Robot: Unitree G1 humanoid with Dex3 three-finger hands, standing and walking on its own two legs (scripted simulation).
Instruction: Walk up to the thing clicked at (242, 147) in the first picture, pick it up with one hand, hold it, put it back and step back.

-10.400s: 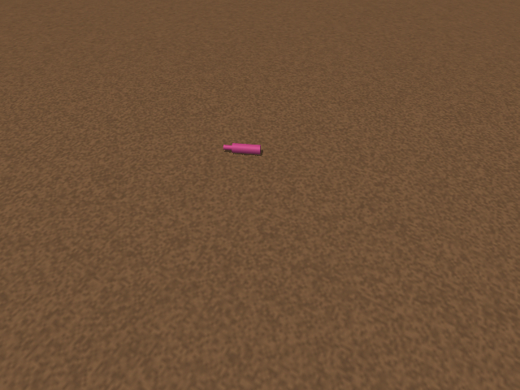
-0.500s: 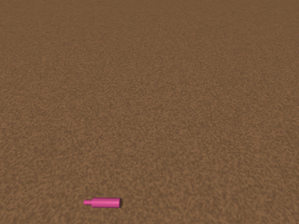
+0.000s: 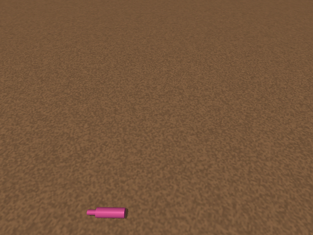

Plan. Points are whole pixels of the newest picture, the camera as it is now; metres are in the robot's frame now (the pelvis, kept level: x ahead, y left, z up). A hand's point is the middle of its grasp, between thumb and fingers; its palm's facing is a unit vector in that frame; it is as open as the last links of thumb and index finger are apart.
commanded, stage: stand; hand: left
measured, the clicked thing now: (106, 212) +0.39 +0.30 -0.76
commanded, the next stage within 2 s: walk up in 0.26 s
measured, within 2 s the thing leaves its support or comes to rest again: neither
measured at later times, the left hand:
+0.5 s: hand out of the picture +0.07 +0.26 -0.16, palm faces -0.01 -0.94 -0.35, open 7.4 cm
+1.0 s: hand out of the picture +0.04 +0.26 -0.16, palm faces -0.02 -0.94 -0.34, open 7.4 cm
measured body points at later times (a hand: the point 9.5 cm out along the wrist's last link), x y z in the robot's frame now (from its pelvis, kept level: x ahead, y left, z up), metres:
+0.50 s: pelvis -0.01 +0.00 +0.00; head +0.01 +0.00 +0.45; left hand +0.07 +0.31 -0.13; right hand +0.07 -0.30 -0.14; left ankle -0.02 +0.13 -0.75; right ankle +0.00 -0.13 -0.75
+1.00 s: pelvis -0.02 +0.01 +0.00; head +0.00 +0.00 +0.45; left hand +0.04 +0.31 -0.13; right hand +0.04 -0.29 -0.14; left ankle -0.02 +0.13 -0.75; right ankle +0.00 -0.13 -0.75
